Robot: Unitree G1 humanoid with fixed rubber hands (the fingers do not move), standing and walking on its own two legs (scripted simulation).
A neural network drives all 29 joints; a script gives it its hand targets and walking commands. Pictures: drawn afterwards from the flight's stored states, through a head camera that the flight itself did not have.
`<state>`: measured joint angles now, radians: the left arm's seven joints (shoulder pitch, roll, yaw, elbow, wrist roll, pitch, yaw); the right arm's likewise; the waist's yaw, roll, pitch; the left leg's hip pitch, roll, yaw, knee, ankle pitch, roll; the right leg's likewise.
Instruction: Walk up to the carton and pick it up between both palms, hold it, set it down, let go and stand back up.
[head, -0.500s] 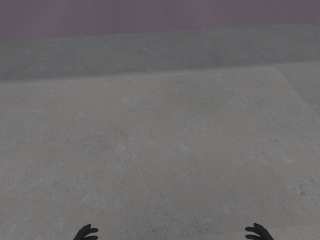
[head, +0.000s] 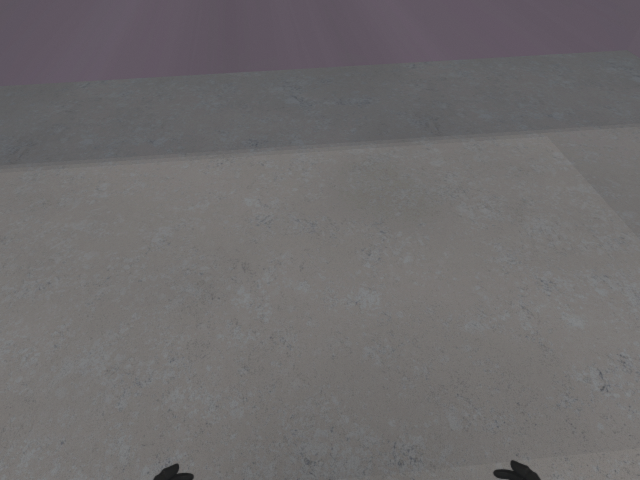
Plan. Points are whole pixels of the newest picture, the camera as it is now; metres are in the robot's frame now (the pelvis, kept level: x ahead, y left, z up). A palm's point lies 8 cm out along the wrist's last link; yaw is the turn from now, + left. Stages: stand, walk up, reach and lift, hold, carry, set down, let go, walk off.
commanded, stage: stand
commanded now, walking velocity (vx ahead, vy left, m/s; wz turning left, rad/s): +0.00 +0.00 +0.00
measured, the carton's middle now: out of the picture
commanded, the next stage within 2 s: walk up in 0.42 s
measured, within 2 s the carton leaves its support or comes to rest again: neither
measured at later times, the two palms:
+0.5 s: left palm out of the picture +0.07 +0.25 -0.10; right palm out of the picture +0.08 -0.24 -0.10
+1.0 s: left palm out of the picture +0.09 +0.38 -0.11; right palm out of the picture +0.00 -0.18 -0.10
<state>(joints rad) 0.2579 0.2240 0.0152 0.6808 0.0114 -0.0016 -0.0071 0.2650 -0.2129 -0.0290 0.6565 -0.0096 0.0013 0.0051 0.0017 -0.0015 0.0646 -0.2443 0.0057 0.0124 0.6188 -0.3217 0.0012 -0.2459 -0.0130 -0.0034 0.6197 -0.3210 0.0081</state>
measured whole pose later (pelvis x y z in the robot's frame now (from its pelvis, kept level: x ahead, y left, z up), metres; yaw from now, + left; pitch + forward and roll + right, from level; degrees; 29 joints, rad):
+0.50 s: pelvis -0.01 +0.00 +0.00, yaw +2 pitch -4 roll +0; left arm 0.29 0.24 0.01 0.72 0.00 0.00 -0.01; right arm 0.31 -0.23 -0.01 0.69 -0.01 -0.01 0.01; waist -0.01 0.01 0.07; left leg -0.23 -0.01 -0.01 0.59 -0.29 0.01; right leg -0.22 -0.03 -0.03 0.58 -0.29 0.02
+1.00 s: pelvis -0.09 +0.11 -0.02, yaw -18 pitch -3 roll +1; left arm 0.25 0.36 0.11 0.69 0.07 0.07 0.06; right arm 0.09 -0.28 -0.01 0.69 -0.01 0.05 0.00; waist 0.03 -0.02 0.14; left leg -0.36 -0.02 0.09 0.75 -0.34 0.06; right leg -0.58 0.06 0.20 1.01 -0.52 0.08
